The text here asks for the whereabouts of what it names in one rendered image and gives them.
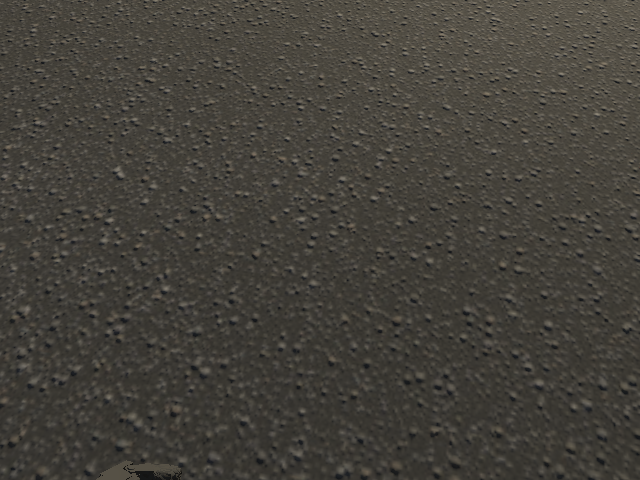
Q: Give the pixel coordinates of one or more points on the left robot hand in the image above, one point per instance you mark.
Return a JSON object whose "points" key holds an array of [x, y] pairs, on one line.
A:
{"points": [[127, 471]]}

